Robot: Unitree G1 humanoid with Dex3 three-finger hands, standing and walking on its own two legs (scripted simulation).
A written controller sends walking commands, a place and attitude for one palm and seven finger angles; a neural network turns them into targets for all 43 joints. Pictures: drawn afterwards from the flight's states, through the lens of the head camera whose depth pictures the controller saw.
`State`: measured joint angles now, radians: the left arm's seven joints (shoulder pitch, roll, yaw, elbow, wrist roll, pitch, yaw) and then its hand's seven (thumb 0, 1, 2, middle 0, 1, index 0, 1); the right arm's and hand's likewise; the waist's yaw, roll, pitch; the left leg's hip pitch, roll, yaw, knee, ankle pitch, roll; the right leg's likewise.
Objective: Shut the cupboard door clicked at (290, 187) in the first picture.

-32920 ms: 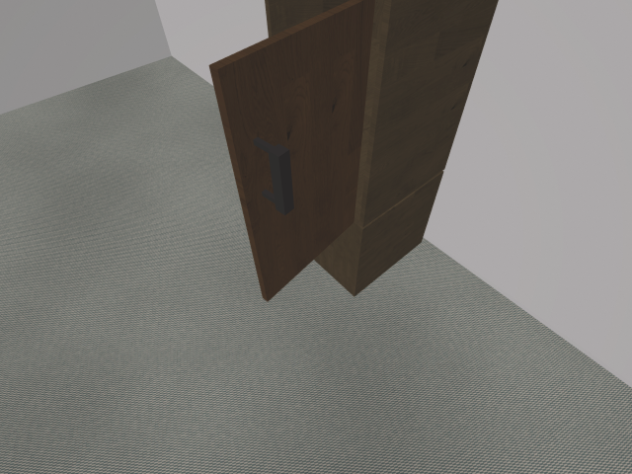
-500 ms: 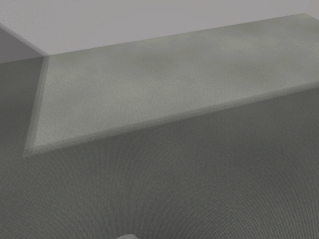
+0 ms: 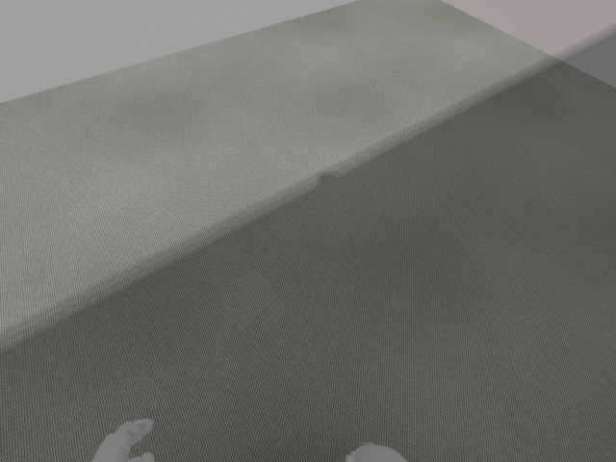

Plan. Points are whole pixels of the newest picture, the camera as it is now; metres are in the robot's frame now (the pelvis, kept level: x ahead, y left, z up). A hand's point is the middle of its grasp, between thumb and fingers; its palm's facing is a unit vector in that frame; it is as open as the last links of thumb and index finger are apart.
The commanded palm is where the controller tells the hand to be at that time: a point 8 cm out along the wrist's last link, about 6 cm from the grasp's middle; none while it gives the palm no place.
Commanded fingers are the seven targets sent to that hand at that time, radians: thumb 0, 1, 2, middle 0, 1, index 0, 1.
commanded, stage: turn to face it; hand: left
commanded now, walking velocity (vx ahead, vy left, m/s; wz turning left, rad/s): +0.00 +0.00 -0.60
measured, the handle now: out of the picture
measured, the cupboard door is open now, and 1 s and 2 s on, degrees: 58 58 58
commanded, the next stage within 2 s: none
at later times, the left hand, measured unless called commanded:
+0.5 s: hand (192, 455) +0.15 +0.18 -0.18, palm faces -0.26 -0.94 -0.21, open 7.4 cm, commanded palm none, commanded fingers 0.00 0.90 0.90 -0.20 -0.30 -0.20 -0.30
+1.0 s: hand (256, 401) +0.22 +0.09 -0.16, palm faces -0.56 -0.78 -0.27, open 7.3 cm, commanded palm none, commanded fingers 0.00 0.90 0.90 -0.20 -0.30 -0.20 -0.30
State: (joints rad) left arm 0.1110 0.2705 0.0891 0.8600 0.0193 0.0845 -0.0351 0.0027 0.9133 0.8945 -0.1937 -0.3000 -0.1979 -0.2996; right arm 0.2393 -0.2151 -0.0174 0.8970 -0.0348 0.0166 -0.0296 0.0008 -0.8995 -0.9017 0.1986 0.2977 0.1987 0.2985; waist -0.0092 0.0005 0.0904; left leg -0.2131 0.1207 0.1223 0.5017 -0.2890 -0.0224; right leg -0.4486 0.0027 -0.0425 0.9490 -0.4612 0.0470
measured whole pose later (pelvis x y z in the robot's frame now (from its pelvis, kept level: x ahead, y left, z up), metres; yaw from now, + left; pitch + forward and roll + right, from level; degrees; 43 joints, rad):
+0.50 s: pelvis +0.02 +0.00 -0.01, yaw -18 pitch +2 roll -1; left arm 0.21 0.23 0.07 0.88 0.02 0.07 -0.01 0.00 0.91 0.89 -0.20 -0.30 -0.20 -0.30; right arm 0.15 -0.24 -0.03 0.84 -0.01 0.01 -0.02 0.00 -0.90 -0.90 0.20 0.30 0.20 0.30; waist 0.01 -0.02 0.07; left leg -0.33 0.05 0.04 0.57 -0.25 -0.03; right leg -0.36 0.06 0.12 0.65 -0.37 0.01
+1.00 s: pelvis +0.02 -0.03 +0.00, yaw -36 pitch +1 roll +1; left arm 0.18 0.23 0.06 0.87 0.03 0.04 -0.01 0.00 0.91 0.89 -0.20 -0.30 -0.20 -0.30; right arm 0.16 -0.27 -0.05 0.88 -0.01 0.06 -0.02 0.00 -0.90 -0.90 0.20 0.30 0.19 0.30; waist 0.00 0.01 0.09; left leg -0.47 0.07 0.06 0.98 -0.45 -0.09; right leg -0.29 0.01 0.04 0.53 -0.26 -0.02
